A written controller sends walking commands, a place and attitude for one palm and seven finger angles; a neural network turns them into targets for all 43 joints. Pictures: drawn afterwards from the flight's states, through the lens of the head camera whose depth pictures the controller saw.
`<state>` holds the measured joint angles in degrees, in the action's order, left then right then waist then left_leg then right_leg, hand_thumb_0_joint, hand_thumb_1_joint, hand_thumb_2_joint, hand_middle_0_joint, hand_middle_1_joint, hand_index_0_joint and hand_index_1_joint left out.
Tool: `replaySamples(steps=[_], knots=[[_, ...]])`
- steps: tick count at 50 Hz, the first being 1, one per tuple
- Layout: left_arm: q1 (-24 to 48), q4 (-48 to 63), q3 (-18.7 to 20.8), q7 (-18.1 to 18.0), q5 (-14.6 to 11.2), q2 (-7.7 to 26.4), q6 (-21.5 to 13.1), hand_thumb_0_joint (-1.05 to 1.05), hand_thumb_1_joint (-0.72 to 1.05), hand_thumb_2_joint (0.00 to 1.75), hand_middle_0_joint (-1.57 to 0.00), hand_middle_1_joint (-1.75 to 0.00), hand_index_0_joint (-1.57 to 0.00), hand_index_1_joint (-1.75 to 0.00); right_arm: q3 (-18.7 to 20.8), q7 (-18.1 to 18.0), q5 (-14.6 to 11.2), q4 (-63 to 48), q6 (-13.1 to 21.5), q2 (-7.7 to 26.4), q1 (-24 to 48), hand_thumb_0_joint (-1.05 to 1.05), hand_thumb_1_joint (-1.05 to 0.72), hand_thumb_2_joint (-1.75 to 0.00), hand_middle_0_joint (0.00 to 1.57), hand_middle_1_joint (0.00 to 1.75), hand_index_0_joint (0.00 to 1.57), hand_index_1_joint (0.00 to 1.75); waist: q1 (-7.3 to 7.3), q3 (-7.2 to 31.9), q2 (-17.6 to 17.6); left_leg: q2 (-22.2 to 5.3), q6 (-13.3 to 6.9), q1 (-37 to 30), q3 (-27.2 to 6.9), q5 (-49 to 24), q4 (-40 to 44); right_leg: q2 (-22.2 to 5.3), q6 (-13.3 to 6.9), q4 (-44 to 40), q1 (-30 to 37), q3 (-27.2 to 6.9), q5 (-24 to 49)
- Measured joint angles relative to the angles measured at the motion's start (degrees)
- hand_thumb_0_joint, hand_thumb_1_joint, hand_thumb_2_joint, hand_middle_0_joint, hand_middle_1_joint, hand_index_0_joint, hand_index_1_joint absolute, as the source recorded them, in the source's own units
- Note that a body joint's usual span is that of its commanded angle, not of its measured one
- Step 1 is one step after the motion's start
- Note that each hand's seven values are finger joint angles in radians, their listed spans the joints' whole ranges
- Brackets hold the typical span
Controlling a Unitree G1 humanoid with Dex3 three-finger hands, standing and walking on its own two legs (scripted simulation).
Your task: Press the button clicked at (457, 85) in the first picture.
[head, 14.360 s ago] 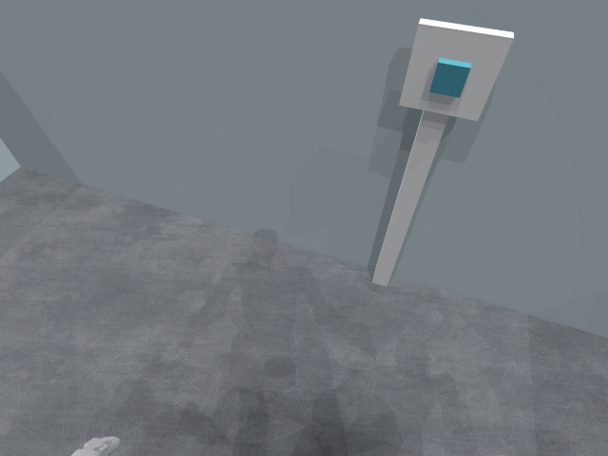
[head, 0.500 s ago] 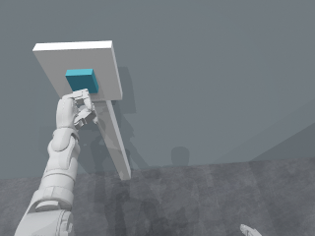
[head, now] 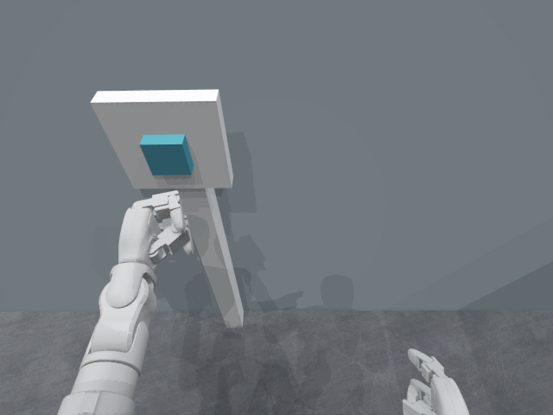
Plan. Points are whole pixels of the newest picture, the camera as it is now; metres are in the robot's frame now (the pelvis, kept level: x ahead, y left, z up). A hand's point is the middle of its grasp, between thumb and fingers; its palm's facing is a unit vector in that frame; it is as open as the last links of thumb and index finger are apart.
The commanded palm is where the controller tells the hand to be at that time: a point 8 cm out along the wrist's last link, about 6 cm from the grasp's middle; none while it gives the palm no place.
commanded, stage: draw the hand back to the body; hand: left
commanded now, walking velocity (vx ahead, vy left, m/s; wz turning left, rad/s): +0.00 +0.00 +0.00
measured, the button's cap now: (168, 154) +0.47 +0.20 +0.12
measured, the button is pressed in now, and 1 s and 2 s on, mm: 0 0 0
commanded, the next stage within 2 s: step back with the hand held close in 1.42 s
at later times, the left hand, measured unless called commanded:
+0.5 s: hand (125, 270) +0.26 +0.19 +0.13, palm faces +0.13 -0.98 -0.12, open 3.1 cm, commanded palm +0.22 +0.25 +0.14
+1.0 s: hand (43, 305) +0.20 +0.24 +0.16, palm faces +0.36 -0.86 -0.36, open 3.1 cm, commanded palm +0.15 +0.29 +0.18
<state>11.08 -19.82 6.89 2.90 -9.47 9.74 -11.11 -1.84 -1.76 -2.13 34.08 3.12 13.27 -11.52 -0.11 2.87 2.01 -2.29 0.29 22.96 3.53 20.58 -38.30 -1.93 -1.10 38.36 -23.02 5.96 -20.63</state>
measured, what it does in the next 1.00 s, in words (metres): stands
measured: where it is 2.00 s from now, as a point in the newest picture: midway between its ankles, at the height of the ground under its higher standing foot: outside the picture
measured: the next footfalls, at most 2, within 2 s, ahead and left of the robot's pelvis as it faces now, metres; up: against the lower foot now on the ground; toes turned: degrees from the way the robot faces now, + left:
none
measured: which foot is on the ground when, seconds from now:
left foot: down 0.00-1.00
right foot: down 0.00-1.00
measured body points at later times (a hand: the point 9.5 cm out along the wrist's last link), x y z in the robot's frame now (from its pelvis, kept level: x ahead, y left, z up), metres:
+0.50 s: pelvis -0.01 +0.00 +0.01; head -0.02 -0.03 +0.46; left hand +0.24 +0.25 +0.14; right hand +0.18 -0.23 -0.06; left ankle -0.01 +0.12 -0.72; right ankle -0.01 -0.10 -0.72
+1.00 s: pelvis +0.00 +0.02 +0.02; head -0.02 -0.01 +0.47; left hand +0.17 +0.29 +0.19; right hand +0.19 -0.20 -0.06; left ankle -0.01 +0.12 -0.72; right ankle -0.01 -0.10 -0.72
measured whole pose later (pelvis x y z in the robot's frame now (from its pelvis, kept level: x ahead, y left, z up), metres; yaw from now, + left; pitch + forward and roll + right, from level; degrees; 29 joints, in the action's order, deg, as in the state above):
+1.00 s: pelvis +0.00 +0.02 +0.02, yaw -1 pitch -5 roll +0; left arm -27.5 23.1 12.7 -6.4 -2.9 17.1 -4.7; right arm -1.7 -3.5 -0.1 35.5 4.9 12.9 -11.2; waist 3.0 -1.5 4.0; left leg -1.1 -0.9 3.7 4.7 14.7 -23.0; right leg -1.8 0.3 21.6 -3.4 5.1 -13.4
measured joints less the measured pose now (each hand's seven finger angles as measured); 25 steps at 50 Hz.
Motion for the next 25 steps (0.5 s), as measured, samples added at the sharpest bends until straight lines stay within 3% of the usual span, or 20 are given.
replaySamples(steps=[10,23,25], knots=[[-9.52,8.98,3.49,3.16,-2.91,2.1,2.32,0.02,0.9,0.9,-1.3,-1.5,-1.3,-1.5,0.22,-0.45,-0.84,0.13,-0.01,0.74,-2.78,0.01,-0.9,-0.89,0.2,0.3,0.2,0.3,0.0,0.31,0.93,-0.44,0.33,-4.68,0.61,-1.19,3.56,0.73,-0.25,-3.28,4.25,-0.53,1.24],[-16.87,19.28,4.85,6.32,-5.33,3.46,7.44,0.02,0.9,0.9,-1.3,-1.5,-1.3,-1.5,-0.17,-2.42,-1.41,0.29,4.28,1.53,-0.37,0.02,-0.9,-0.89,0.2,0.3,0.2,0.3,1.34,-0.5,1.41,-0.11,0.21,-8.45,-0.12,-2.95,6.0,0.64,-0.19,-6.18,8.58,0.24,2.95],[-18.86,21.94,4.05,3.01,-2.07,4.55,7.55,0.02,0.9,0.9,-1.3,-1.5,-1.3,-1.5,-0.32,-2.66,-0.69,0.32,4.58,1.09,0.45,0.02,-0.9,-0.89,0.2,0.3,0.2,0.3,1.4,-1.2,1.35,-0.12,0.18,-10.01,0.06,-3.43,7.19,0.75,-0.15,-7.4,10.06,0.08,3.49]])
